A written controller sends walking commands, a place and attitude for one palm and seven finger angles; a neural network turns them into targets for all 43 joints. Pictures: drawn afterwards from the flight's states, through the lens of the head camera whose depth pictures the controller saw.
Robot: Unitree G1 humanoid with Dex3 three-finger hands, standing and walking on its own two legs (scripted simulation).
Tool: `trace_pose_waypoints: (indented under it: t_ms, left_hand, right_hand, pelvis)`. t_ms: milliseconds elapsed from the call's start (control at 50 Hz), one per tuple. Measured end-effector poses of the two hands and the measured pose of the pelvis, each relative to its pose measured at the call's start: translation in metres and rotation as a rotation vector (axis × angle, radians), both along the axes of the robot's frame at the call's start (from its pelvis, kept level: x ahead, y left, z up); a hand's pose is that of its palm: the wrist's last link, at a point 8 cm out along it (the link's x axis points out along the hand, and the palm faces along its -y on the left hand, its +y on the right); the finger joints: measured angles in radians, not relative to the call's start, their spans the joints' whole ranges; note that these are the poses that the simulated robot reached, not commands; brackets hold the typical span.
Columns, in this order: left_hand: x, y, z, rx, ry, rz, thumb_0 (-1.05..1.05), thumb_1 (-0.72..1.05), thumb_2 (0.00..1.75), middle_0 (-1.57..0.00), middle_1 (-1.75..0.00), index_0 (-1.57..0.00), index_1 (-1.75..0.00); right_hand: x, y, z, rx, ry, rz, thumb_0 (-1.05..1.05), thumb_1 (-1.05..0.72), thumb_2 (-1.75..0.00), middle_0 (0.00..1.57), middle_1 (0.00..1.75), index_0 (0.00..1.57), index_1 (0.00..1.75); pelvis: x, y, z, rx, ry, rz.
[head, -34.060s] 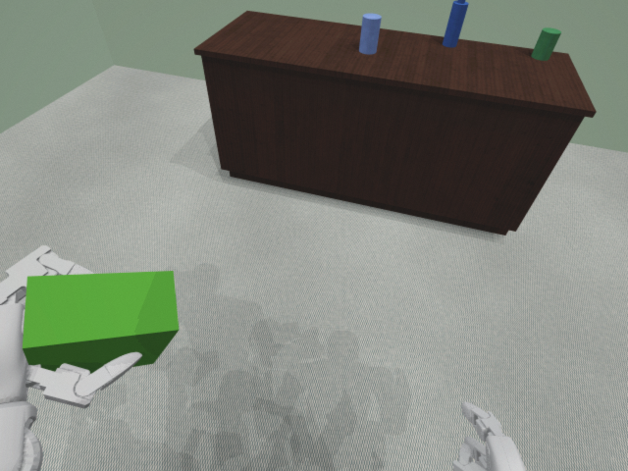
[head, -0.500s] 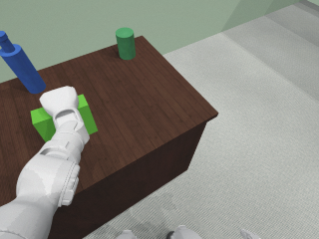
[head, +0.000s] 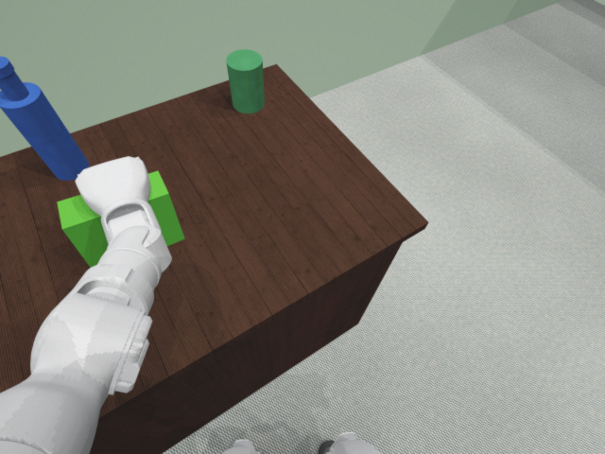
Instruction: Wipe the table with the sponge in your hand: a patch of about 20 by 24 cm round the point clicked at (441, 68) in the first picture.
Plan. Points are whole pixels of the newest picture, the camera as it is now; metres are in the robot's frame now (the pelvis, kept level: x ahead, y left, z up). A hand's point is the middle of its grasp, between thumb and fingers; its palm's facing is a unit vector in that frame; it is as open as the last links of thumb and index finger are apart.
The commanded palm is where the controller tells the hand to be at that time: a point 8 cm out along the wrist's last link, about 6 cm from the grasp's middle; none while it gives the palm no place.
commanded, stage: wipe back along the third lane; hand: left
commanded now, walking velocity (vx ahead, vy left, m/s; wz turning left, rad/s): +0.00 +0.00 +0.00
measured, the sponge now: (130, 230) +0.44 +0.25 -0.03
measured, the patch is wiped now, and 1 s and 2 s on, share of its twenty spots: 1.00 1.00 1.00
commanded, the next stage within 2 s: none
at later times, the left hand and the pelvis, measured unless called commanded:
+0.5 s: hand (132, 223) +0.43 +0.23 +0.01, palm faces -0.05 -0.02 -1.00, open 9.8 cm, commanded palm +0.38 +0.20 +0.05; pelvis +0.05 +0.02 +0.02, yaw +1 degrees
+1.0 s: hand (151, 258) +0.37 +0.20 +0.02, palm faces -0.06 -0.03 -1.00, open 9.8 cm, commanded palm +0.33 +0.16 +0.05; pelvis +0.04 +0.01 +0.02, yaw +2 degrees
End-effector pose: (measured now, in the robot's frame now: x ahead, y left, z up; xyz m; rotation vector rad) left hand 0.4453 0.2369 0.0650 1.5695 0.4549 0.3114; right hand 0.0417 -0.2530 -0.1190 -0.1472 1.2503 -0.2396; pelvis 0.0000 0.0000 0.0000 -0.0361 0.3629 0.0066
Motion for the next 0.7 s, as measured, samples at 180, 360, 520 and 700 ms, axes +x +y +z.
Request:
trace_pose_waypoints:
  t_ms: [180, 360, 520, 700]
  left_hand:
    - [-0.008, -0.003, 0.002, 0.003, -0.018, -0.017, -0.01, -0.5, 1.1, -0.74, -1.4, -0.75, -1.41]
    - [-0.019, -0.006, 0.004, -0.024, -0.032, -0.018, -0.01, -0.47, 1.08, -0.72, -1.41, -0.73, -1.41]
    - [-0.033, -0.013, 0.005, -0.037, -0.043, -0.018, -0.01, -0.46, 1.07, -0.72, -1.41, -0.73, -1.41]
    - [-0.05, -0.024, 0.006, -0.046, -0.027, -0.027, 0.0, -0.45, 1.07, -0.71, -1.41, -0.72, -1.42]
  right_hand:
    - [0.043, 0.015, 0.007, 0.04, -0.038, 0.032, 0.01, -0.91, -0.9, 0.2, 0.3, 0.2, 0.3]
    - [0.123, 0.03, 0.022, 0.067, -0.15, 0.108, 0.01, -0.91, -0.9, 0.2, 0.3, 0.2, 0.3]
    - [0.186, 0.046, 0.041, 0.086, -0.239, 0.182, 0.01, -0.91, -0.9, 0.2, 0.3, 0.2, 0.3]
    - [0.218, 0.06, 0.054, 0.106, -0.286, 0.231, 0.01, -0.91, -0.9, 0.2, 0.3, 0.2, 0.3]
  pelvis:
    - [0.019, 0.007, 0.01, -0.002, -0.032, 0.007]
    - [0.041, 0.013, 0.018, -0.002, -0.072, 0.013]
    - [0.054, 0.016, 0.022, -0.002, -0.113, 0.027]
    - [0.056, 0.015, 0.025, 0.001, -0.152, 0.038]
